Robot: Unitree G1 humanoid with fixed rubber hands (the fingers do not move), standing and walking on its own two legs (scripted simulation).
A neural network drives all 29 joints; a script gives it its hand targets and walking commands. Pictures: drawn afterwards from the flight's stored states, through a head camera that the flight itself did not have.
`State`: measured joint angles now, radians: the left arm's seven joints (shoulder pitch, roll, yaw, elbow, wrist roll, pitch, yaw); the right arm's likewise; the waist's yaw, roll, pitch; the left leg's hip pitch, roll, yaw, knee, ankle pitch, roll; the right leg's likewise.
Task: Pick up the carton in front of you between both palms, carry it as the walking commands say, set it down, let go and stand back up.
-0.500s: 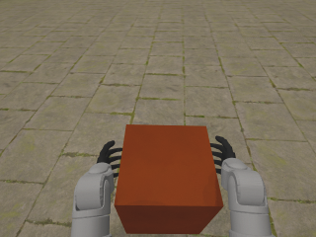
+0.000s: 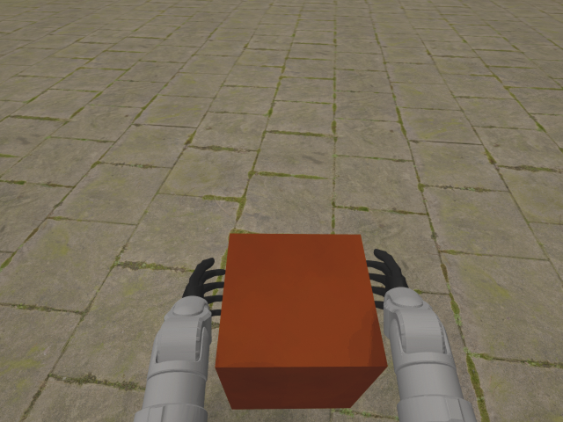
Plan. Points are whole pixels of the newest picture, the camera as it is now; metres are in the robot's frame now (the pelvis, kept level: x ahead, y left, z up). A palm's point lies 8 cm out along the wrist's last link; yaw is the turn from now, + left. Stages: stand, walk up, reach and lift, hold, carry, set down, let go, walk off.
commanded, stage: carry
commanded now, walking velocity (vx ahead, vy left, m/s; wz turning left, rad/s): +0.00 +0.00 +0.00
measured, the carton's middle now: (293, 325) +0.30 +0.00 -0.05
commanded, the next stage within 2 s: hold in 1.12 s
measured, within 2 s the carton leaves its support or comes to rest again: neither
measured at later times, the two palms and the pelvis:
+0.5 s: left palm (174, 331) +0.24 +0.17 +0.04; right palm (389, 317) +0.25 -0.13 +0.05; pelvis -0.04 +0.02 +0.00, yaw +0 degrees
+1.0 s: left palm (168, 341) +0.23 +0.17 +0.04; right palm (388, 330) +0.23 -0.12 +0.05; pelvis -0.05 +0.03 +0.00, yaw +0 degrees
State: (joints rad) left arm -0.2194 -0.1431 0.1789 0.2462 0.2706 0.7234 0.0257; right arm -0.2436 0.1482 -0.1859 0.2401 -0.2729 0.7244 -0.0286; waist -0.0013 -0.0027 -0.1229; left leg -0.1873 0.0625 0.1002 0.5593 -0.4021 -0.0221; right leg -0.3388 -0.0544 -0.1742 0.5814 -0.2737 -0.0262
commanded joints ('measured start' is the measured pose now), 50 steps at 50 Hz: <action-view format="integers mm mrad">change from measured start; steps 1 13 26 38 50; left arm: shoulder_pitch -484 -481 -486 -517 -428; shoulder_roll -919 -923 -939 -948 -944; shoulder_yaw -486 -589 -566 -577 -566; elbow -13 -159 -117 -162 -106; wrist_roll -243 -309 -308 -320 -294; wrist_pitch -81 -45 -45 -43 -25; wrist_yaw -251 -255 -261 -254 -251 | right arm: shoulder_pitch -421 -383 -364 -384 -423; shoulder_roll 923 967 953 939 942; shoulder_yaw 461 558 541 549 588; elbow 28 -75 -58 -45 -133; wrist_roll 215 276 266 271 291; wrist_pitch -77 -41 -37 -23 -36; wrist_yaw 242 243 248 249 245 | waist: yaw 4 3 -2 7 -3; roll -21 13 -21 -18 1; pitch -210 -230 -222 -199 -199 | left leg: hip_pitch -26 0 -35 -80 -64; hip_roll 81 85 82 79 82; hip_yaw -63 -61 -86 -102 -81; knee -91 -91 -120 -131 -122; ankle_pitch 314 299 231 215 223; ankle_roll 21 45 54 59 65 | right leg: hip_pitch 174 131 144 148 124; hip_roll -120 -116 -124 -113 -119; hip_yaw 110 118 117 112 115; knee -72 -91 -97 -122 -119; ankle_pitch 357 306 260 204 255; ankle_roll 5 -3 9 23 20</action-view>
